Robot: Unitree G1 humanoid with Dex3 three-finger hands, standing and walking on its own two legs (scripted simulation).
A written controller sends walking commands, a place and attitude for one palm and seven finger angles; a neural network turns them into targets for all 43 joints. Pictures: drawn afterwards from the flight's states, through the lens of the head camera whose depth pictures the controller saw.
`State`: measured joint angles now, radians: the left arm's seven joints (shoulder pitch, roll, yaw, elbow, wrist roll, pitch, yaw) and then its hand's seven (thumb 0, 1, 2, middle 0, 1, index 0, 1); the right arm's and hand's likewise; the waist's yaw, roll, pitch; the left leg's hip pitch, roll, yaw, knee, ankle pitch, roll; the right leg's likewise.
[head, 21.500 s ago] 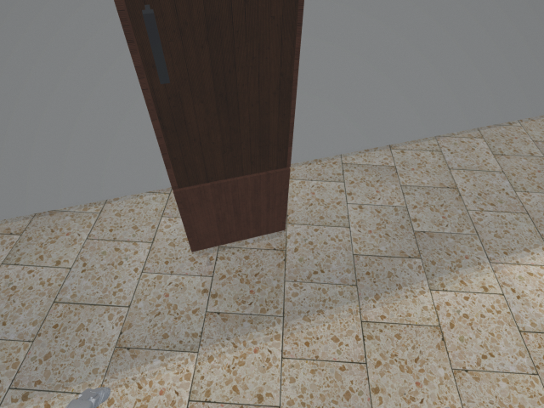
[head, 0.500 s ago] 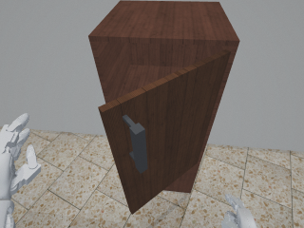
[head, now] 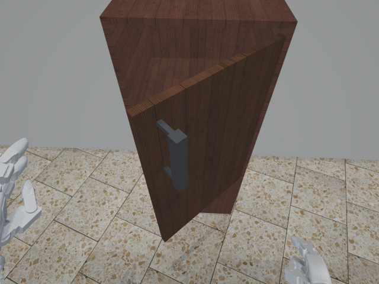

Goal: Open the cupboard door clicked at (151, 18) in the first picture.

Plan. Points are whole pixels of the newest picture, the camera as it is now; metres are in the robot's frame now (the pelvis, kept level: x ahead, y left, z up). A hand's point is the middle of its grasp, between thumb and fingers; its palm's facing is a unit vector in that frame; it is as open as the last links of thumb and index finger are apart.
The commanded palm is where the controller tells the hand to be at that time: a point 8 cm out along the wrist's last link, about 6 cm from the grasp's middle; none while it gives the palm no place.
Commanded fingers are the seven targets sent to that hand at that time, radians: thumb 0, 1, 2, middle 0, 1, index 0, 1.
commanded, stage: step back with the hand held close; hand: left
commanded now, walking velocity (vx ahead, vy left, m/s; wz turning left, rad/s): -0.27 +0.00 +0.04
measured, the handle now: (172, 157) +0.31 +0.06 +0.14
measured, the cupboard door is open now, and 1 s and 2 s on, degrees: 44 44 44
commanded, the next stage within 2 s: stop stepping back and stand still in 0.80 s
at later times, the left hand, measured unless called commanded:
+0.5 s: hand out of the picture +0.12 +0.30 +0.16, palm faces +0.46 -0.77 -0.44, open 7.4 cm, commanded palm +0.07 +0.33 +0.18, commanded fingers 0.00 0.90 0.90 -0.20 -0.30 -0.20 -0.30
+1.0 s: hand out of the picture +0.05 +0.29 +0.16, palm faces +0.33 -0.84 -0.43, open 7.4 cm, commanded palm +0.00 +0.33 +0.18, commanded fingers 0.00 0.90 0.90 -0.20 -0.30 -0.20 -0.30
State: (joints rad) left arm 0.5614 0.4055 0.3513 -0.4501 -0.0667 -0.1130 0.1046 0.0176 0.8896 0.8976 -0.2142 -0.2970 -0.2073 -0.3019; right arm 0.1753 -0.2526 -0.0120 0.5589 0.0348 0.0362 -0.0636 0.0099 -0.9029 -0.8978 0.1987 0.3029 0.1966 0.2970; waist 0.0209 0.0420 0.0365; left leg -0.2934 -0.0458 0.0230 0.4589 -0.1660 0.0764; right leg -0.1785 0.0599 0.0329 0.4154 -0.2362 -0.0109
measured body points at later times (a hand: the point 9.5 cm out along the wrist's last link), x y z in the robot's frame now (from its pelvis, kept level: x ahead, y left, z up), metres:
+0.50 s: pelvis -0.06 +0.03 -0.02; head -0.05 +0.05 +0.43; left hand +0.09 +0.34 +0.18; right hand +0.10 -0.20 -0.09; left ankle +0.05 +0.07 -0.74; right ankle -0.01 -0.11 -0.74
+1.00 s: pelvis -0.16 +0.04 -0.03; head -0.16 +0.08 +0.42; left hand +0.03 +0.33 +0.19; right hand +0.01 -0.20 -0.09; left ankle +0.03 +0.07 -0.74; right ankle -0.25 -0.09 -0.73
